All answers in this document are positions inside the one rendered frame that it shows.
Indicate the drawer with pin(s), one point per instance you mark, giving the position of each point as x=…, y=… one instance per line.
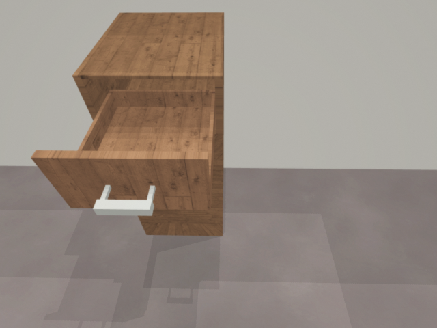
x=138, y=139

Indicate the cabinet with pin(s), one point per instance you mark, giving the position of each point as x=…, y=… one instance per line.
x=164, y=51

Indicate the handle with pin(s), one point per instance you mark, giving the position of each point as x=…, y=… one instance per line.
x=124, y=207

